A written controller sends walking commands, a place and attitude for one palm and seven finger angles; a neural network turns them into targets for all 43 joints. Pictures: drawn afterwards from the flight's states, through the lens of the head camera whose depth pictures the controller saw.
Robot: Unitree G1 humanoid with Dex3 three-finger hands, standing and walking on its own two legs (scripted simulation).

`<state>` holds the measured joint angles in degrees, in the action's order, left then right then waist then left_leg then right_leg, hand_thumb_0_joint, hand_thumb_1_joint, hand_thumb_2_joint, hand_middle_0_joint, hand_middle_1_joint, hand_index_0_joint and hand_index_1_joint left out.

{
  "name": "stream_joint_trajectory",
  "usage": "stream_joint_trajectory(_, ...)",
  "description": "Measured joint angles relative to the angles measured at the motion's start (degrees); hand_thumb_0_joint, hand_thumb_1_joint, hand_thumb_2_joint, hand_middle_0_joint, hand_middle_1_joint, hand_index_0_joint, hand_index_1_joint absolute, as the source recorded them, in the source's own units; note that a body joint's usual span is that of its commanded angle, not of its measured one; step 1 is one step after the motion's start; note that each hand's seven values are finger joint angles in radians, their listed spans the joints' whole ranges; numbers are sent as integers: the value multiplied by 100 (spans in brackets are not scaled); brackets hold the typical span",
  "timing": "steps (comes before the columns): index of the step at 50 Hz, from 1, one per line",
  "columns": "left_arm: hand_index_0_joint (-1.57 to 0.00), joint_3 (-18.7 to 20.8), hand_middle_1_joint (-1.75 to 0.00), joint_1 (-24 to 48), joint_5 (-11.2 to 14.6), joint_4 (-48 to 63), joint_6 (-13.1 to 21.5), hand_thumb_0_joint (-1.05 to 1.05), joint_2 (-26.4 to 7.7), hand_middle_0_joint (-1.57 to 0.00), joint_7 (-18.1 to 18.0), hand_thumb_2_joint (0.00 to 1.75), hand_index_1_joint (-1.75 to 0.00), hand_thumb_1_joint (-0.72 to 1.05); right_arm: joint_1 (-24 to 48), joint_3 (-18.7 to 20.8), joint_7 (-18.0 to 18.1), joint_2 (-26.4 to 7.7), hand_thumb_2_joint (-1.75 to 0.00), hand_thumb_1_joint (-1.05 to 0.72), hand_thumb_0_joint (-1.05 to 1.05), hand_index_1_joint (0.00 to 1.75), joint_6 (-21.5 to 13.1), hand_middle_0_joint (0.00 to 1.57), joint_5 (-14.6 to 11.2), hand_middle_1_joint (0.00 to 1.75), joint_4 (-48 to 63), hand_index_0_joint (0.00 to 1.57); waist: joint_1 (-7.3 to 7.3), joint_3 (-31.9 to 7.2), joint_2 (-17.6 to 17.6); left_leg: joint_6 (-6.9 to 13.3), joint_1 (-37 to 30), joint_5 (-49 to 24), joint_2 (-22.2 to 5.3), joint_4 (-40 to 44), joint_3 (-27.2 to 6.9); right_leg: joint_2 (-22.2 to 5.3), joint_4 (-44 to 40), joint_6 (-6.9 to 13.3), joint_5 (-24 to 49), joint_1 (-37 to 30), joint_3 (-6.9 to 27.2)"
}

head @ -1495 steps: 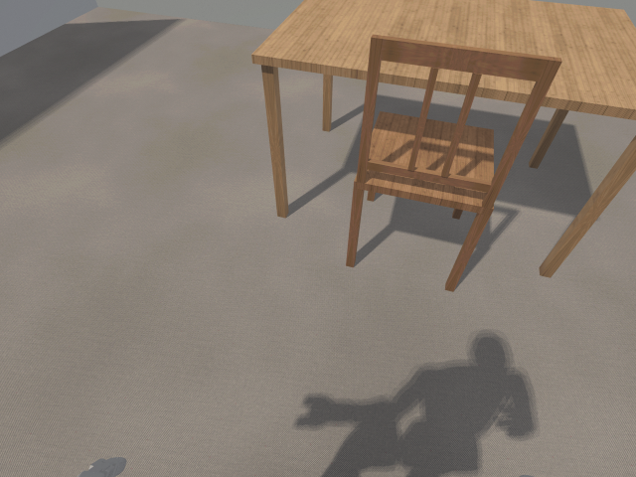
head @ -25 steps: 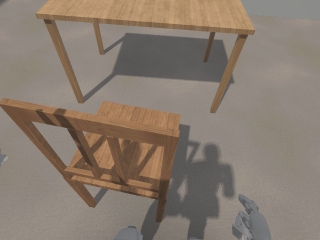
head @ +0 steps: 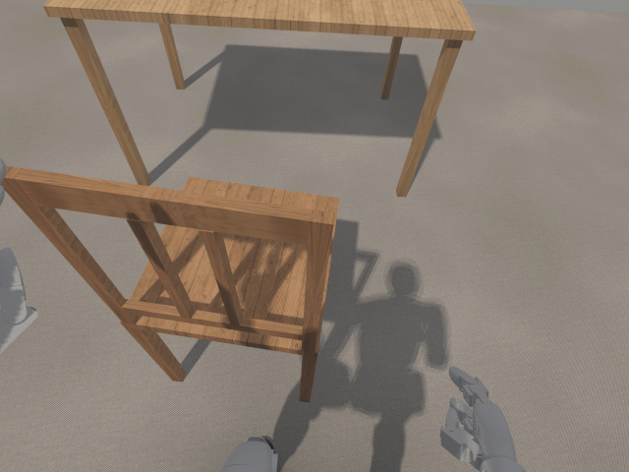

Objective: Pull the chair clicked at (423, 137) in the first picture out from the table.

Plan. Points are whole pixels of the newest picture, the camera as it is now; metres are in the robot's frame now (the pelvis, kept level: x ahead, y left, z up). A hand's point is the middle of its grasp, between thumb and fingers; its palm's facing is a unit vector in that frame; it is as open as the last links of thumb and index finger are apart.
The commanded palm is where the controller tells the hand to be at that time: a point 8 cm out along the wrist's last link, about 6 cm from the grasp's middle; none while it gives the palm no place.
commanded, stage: step back with the hand held close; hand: left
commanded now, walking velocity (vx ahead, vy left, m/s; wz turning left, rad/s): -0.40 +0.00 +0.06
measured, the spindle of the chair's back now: (167, 273) +0.39 +0.27 -0.08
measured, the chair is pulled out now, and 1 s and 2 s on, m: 0.65 0.65 0.65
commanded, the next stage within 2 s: stop stepping back and stand still in 0.14 s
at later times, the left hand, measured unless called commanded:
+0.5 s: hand out of the picture +0.07 +0.24 +0.18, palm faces +0.41 -0.78 -0.48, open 7.4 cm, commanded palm +0.03 +0.28 +0.19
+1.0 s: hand out of the picture +0.04 +0.27 +0.17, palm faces +0.47 -0.79 -0.38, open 7.4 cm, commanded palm -0.02 +0.30 +0.19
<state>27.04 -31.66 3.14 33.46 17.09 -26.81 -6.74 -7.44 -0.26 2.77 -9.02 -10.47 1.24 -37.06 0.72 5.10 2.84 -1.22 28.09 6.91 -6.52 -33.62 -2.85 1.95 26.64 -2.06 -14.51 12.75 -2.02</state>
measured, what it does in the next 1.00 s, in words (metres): walks backwards: left foot, then left foot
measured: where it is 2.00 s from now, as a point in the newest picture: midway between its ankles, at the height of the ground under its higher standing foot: outside the picture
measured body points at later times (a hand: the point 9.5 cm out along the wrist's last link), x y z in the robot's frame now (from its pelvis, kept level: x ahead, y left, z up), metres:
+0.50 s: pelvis -0.12 -0.02 +0.00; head -0.13 -0.01 +0.45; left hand +0.04 +0.28 +0.21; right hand +0.03 -0.26 -0.08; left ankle -0.06 +0.10 -0.69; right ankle -0.07 -0.16 -0.73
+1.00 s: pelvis -0.15 +0.00 +0.00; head -0.18 +0.01 +0.45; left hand +0.01 +0.31 +0.19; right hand -0.02 -0.24 -0.09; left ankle -0.12 +0.09 -0.73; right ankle -0.16 -0.13 -0.73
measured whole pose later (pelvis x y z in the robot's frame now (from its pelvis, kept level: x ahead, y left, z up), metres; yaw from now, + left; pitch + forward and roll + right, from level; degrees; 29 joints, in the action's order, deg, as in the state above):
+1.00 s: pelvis -0.15 +0.00 +0.00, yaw +0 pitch -2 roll -2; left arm 23.2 -29.7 2.5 25.1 12.0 -21.5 -8.9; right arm -16.4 0.1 3.3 -11.8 -6.6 -1.0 -39.5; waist -0.1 -1.4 0.9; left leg 2.6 16.1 15.5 0.0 -33.5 -0.3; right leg -0.2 31.0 0.0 -17.2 11.7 -4.4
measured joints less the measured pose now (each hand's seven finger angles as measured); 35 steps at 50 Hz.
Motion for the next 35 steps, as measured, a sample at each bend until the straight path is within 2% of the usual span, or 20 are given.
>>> stream_joint_trajectory(2,-21,-20,-30,-108,24,27,14,1,-61,-21,40,90,-30,89,-43,28,-1,-28,-90,-90,1,30,89,21,-65,30,4,21,-22,-13,-40,-24,117,566,117,-330,-101,-20,196,14,-26,157,14)
stream_joint_trajectory(4,-21,-72,-30,-283,8,36,6,1,-27,-22,3,90,-30,89,-161,86,25,-87,-90,-90,1,30,195,21,-88,30,-44,21,-52,-164,-166,-41,139,1126,398,-1033,-96,-148,362,38,-86,304,101)
stream_joint_trajectory(6,-21,-96,-30,-370,-23,-9,-34,1,38,-22,-58,90,-30,89,-287,137,89,-172,-90,-90,1,30,291,21,-118,30,-92,21,-129,-321,-247,-18,-112,1320,589,-1108,-27,-262,418,10,-77,387,136)
stream_joint_trajectory(7,-22,-84,-30,-367,-28,-38,-44,1,52,-22,-90,90,-30,89,-348,149,134,-224,-90,-90,1,30,314,20,-139,30,-92,20,-170,-379,-257,14,-346,1112,613,-763,2,-291,466,-21,-76,438,121)
stream_joint_trajectory(8,-22,-60,-30,-334,-27,-53,-47,1,48,-22,-121,90,-30,89,-402,168,179,-278,-90,-90,1,30,313,20,-156,30,-71,20,-211,-418,-230,145,-553,779,585,-326,-5,-284,550,-51,-91,516,73)
stream_joint_trajectory(9,-22,-8,-30,-234,-7,-109,-41,1,3,-22,-142,90,-30,89,-386,203,216,-245,-90,-90,1,30,311,20,-168,30,-109,20,-225,-371,-355,248,-568,688,656,-212,26,-356,679,-12,-113,605,90)
stream_joint_trajectory(11,-21,93,-30,-110,71,-254,-51,1,-35,-22,-148,90,-30,89,-328,216,222,-137,-90,-91,1,30,278,20,-128,30,-154,20,-162,-265,-578,262,-603,559,695,-52,133,-318,1203,78,-818,833,272)
stream_joint_trajectory(13,-21,50,-30,-52,115,-292,-168,1,51,-22,-157,90,-30,89,-329,186,181,-99,-90,-91,1,29,173,20,-58,30,-111,20,-160,-201,-535,209,-619,368,589,146,98,-148,1598,98,-1234,929,292)
stream_joint_trajectory(15,-21,-73,-30,-72,105,-175,-267,1,156,-21,-156,90,-30,89,-368,155,81,-99,-90,-91,1,29,94,20,-71,30,-14,20,-152,-157,-428,159,-621,166,474,312,38,-83,1466,100,-1174,802,192)
stream_joint_trajectory(18,-21,-132,-30,-365,86,109,-343,2,91,-21,-141,90,-30,89,-470,65,5,-89,-90,-90,1,30,100,20,-139,30,190,20,-140,-223,-372,98,-481,71,396,240,41,-176,524,114,-836,276,61)
stream_joint_trajectory(20,-21,-160,-30,-401,36,68,-334,2,32,-21,-125,90,-30,89,-457,25,26,-109,-90,-90,1,30,158,20,-166,30,219,20,-150,-165,-238,76,-381,395,329,-29,-15,-137,242,111,-100,168,-42)
stream_joint_trajectory(21,-21,-178,-30,-373,3,0,-363,1,-12,-22,-118,90,-30,89,-474,18,34,-114,-90,-90,1,30,206,20,-175,30,201,20,-156,-165,-205,66,-334,825,345,-204,-53,-142,275,131,36,175,-78)
stream_joint_trajectory(23,-21,-190,-30,-336,-34,-160,-429,1,-50,-22,-137,90,-30,89,-557,9,45,-137,-90,-90,1,30,323,20,-184,30,119,20,-90,-308,-263,35,-171,1452,493,-970,-23,-232,401,199,79,277,-29)
stream_joint_trajectory(25,-21,-212,-30,-266,-44,-394,-491,1,69,-22,-171,90,-30,89,-653,4,48,-208,-90,-90,1,30,443,20,-181,30,-1,20,-29,-532,-357,70,-158,1569,657,-1839,134,-415,485,224,136,387,10)
stream_joint_trajectory(26,-21,-234,-30,-194,-47,-532,-523,1,158,-22,-184,90,-30,89,-716,2,57,-256,-90,-90,1,30,486,20,-189,30,-40,20,-14,-658,-373,115,-275,1648,687,-1969,216,-511,505,195,125,438,-34)
stream_joint_trajectory(28,-21,-298,-30,21,-77,-761,-582,1,334,-22,-220,90,-30,89,-840,18,98,-359,-90,-90,1,30,499,20,-199,30,-80,20,-24,-865,-342,209,-734,1826,652,-1460,330,-622,530,130,31,535,-186)
stream_joint_trajectory(30,-21,-367,-30,291,-101,-826,-616,1,448,-22,-267,90,-30,89,-921,71,152,-462,-90,-90,1,30,416,20,-199,30,-48,20,-134,-918,-243,319,-1224,1810,592,-378,278,-615,672,87,-141,672,-354)
stream_joint_trajectory(32,-21,-349,-30,460,-106,-832,-609,1,441,-21,-308,90,-30,89,-860,114,166,-384,-90,-90,1,30,364,20,-206,30,-67,20,-204,-720,-433,353,-1266,1136,690,-241,328,-611,1140,117,-646,817,-158)
stream_joint_trajectory(35,-21,-327,-30,274,-163,-823,-616,1,404,-21,-241,90,-30,89,-962,148,76,-232,-90,-91,1,29,282,20,-211,30,5,20,-397,-748,-415,408,-1251,976,678,-127,246,-316,2511,146,-934,1098,17)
